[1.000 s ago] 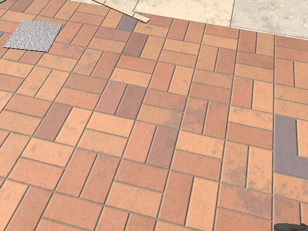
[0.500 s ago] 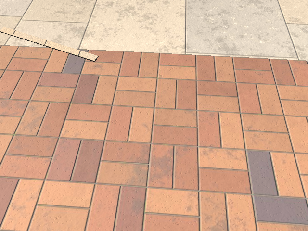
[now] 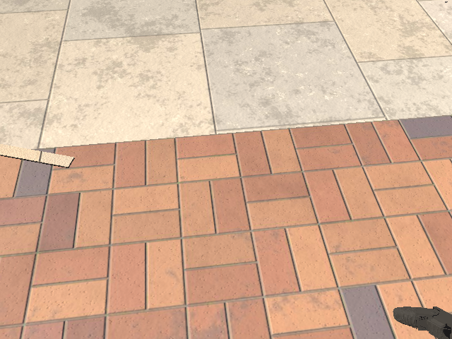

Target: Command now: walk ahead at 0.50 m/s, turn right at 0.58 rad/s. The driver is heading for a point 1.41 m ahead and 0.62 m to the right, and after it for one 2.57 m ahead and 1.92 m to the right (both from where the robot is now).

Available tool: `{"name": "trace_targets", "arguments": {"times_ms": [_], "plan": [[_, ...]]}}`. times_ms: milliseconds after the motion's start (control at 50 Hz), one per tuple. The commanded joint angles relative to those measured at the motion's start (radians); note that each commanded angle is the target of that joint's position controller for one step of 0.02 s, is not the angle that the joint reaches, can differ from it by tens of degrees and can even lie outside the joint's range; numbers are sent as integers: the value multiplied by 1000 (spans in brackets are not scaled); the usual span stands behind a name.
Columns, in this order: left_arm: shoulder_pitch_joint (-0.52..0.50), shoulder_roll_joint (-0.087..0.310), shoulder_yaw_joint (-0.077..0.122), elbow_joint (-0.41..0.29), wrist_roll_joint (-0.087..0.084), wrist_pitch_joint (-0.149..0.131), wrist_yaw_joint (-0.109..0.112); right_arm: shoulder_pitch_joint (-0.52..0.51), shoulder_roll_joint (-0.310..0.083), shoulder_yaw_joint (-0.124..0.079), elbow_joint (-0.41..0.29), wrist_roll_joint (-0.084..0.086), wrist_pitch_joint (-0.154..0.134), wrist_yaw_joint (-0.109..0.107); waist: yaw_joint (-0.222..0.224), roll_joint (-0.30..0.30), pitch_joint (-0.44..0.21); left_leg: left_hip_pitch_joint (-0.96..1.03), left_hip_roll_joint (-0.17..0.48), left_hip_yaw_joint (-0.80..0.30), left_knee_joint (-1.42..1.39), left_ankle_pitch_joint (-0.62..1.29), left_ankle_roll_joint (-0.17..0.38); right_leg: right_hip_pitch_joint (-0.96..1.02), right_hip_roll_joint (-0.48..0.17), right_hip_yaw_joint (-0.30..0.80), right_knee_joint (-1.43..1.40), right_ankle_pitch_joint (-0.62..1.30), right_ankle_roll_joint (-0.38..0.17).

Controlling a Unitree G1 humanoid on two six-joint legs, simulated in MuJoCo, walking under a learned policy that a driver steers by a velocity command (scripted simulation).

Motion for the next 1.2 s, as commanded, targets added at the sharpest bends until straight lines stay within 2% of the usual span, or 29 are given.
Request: {"name": "trace_targets", "arguments": {"times_ms": [20, 40, 60, 80, 120, 260, 340, 400, 440, 480, 500, 520, 540, 560, 580, 600, 620, 700, 800, 900, 960, 980, 1000, 1020, 1040, 1080, 1100, 1140, 1200], "plan": [[73, 106, 4, -95, -22, -27, 2, 287, -192, -72, -5, 7, 5, -2, -124, 254, -218, 725, 451, -732, -212, -446, 226, -630, -74, -35, 557, -52, 25], [-31, 145, 17, -107, -13, -20, 0, 253, -141, -57, -11, 10, 12, -7, -148, 160, -107, 614, 406, -558, -216, -395, 182, -647, -102, -63, 580, 44, 32], [-73, 128, 17, -114, -3, -15, 0, 211, -128, -48, -14, 1, 17, -7, -130, 94, -53, 505, 361, -438, -233, -259, 163, -611, -134, -86, 563, 114, 40], [-100, 116, 20, -126, 3, -15, -4, 184, -108, -42, -5, -2, 20, -8, -114, 97, -8, 433, 326, -354, -254, -161, 161, -597, -158, -89, 521, 158, 44], [-88, 80, 17, -131, -10, -7, -16, 170, -96, -38, 9, -5, 16, -11, -88, 145, 8, 356, 286, -229, -301, -68, 154, -538, -190, -113, 482, 199, 48], [-197, 33, 2, -166, -3, -2, -31, 183, -157, -57, 70, 0, 17, -16, -101, 97, 30, 390, 286, 14, -348, 176, 169, -586, -208, -151, 230, 429, 73], [-327, 9, -11, -202, -3, -13, -57, 227, -187, -61, 105, 11, 33, -21, -149, 86, 68, 430, 287, 115, -340, 196, 142, -535, -188, -224, 31, 531, 48], [-372, 22, -6, -232, -7, -12, -73, 248, -214, -70, 126, 27, 49, -20, -147, 95, 86, 507, 317, 155, -299, 307, 123, -511, -166, -265, -47, 450, 10], [-330, 55, 11, -235, 0, -7, -76, 239, -245, -80, 126, 36, 61, -26, -102, 127, 42, 542, 319, 196, -179, 635, 102, -402, -106, -320, -69, 345, -33], [-86, 131, 57, -177, 0, 2, -64, 219, -251, -80, 120, 43, 73, -35, 43, 115, -92, 465, 281, 245, 151, 801, 63, -61, -24, -350, -152, 377, -99], [79, 205, 89, -139, -4, 12, -43, 236, -205, -62, 103, 20, 67, -38, 109, 17, -185, 215, 242, 242, 452, 490, 22, 257, -118, -174, -164, 400, -154], [26, 316, 95, -152, -9, 2, -37, 328, -59, -14, 40, -18, 41, -22, -34, -253, -267, -227, 30, 148, 798, -467, -33, 549, -378, 414, -264, 244, -336], [67, 232, 73, -177, -4, -14, -43, 226, -150, -26, 31, 16, 4, -6, 57, -143, -386, -327, 30, -65, 897, -482, -20, 585, -427, 601, -395, 110, -363], [35, 181, 55, -160, 4, -28, -46, 137, -187, -36, 0, 50, -12, 1, 60, -97, -233, -397, 73, -61, 874, -379, -3, 484, -398, 455, -413, 175, -312], [-22, 157, 47, -161, 0, -34, -45, 123, -173, -29, 0, 38, -20, -4, 15, -17, -142, -357, 115, -56, 783, -291, 4, 330, -352, 332, -413, 275, -277], [-89, 132, 38, -170, 5, -34, -43, 125, -173, -33, 11, 12, -19, -11, -29, 12, -88, -291, 141, -53, 700, -246, -4, 196, -314, 244, -420, 389, -252], [-129, 111, 29, -185, 17, -36, -40, 146, -181, -39, 17, 2, -8, -11, -65, -4, -70, -222, 160, -60, 659, -216, -11, 105, -287, 191, -440, 480, -245], [-124, 129, 31, -160, 11, -42, -19, 125, -133, -30, 12, -13, 27, -14, -86, -7, -28, -166, 143, -25, 494, -127, -69, -58, -242, 84, -482, 623, -251], [-50, 150, 38, -115, -1, -29, 2, -71, -86, -8, -33, -3, 22, -1, -11, -42, 8, -79, 70, -13, 127, 179, -82, -113, -172, 28, -461, 486, -176], [17, 127, 30, -60, -3, -25, 2, -113, -125, -20, -49, 10, 4, 21, 10, -72, 17, -49, 63, -33, -1, 157, -35, 28, -246, 118, -377, 429, -154], [-1, 117, 27, -51, 3, -15, 0, 10, -155, -42, -23, 4, -4, 15, -59, -101, -14, 112, 37, 14, -66, 57, 29, 74, -228, 125, -252, 621, -117], [-7, 80, 12, -61, 10, -16, -3, 130, -190, -55, -6, -8, -9, 10, -116, -71, -121, 313, 111, -46, -39, 85, 81, 25, -178, 78, -73, 649, -86], [79, 34, -6, -73, 5, -25, -1, 271, -271, -78, 13, -23, -8, 6, -129, 112, -282, 681, 305, -349, -26, 32, 215, -259, -60, -32, 256, 448, -12], [139, 31, -14, -65, -8, -34, 2, 360, -258, -83, 63, 4, 6, 18, -133, 346, -339, 814, 432, -715, -172, -224, 308, -495, 9, -75, 509, -55, 32], [63, 111, 3, -68, -18, -38, 0, 330, -185, -60, 56, 26, 9, 20, -152, 219, -208, 734, 416, -708, -218, -402, 274, -605, -44, -25, 596, -34, 28], [-109, 115, 3, -108, 0, -43, -4, 223, -137, -40, 42, 7, 24, 14, -131, 84, -15, 480, 337, -463, -257, -281, 224, -610, -124, -102, 543, 106, 24], [-123, 103, 6, -111, 12, -44, -6, 195, -114, -31, 41, -1, 24, 12, -104, 90, 10, 406, 303, -397, -278, -188, 215, -572, -160, -110, 476, 156, 24], [-90, 67, 1, -98, 9, -41, -12, 183, -100, -25, 47, -1, 21, 11, -74, 130, 5, 336, 256, -306, -314, -63, 210, -495, -183, -134, 401, 194, 31], [-144, 30, -13, -114, 18, -40, -12, 208, -143, -35, 70, 13, 17, 5, -79, 118, 14, 317, 256, -216, -353, 85, 232, -509, -197, -168, 257, 261, 54]]}}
